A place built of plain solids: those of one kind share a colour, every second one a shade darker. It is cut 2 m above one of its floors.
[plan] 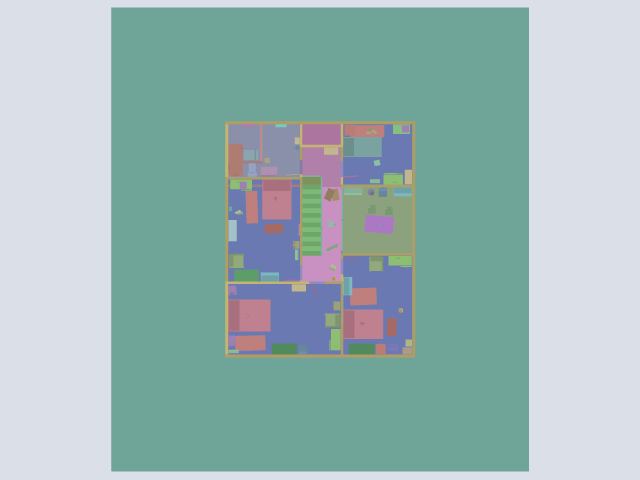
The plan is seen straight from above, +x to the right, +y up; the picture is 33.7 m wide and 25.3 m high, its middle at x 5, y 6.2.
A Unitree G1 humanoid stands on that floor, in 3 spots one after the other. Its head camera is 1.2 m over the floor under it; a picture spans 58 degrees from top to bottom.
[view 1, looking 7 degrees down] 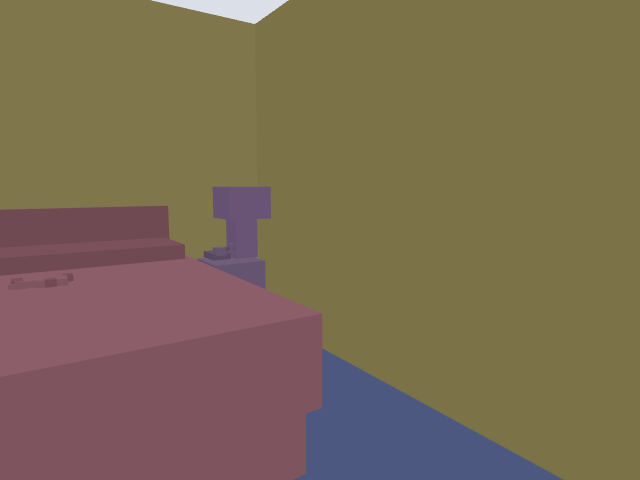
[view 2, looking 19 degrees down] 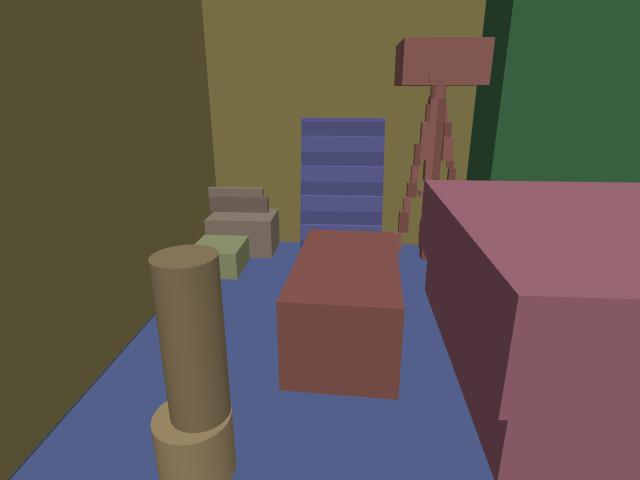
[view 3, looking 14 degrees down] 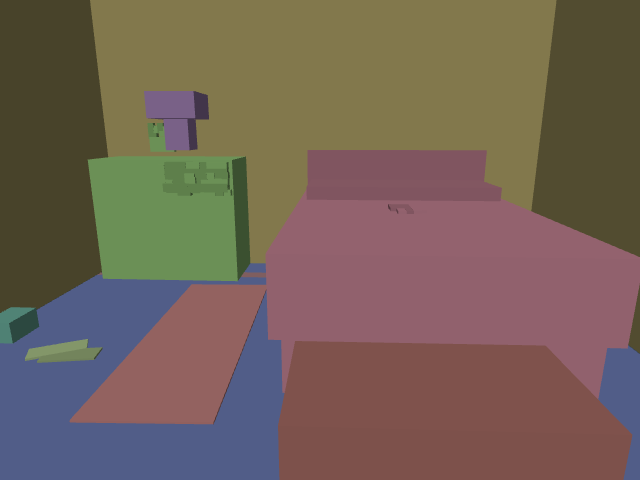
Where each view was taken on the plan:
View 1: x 3.77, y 2.12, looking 146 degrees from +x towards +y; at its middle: wall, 3.16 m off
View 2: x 8.78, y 3.58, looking -86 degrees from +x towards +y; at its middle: trunk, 2.40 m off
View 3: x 2.27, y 5.53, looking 93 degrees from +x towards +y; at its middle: double_bed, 2.07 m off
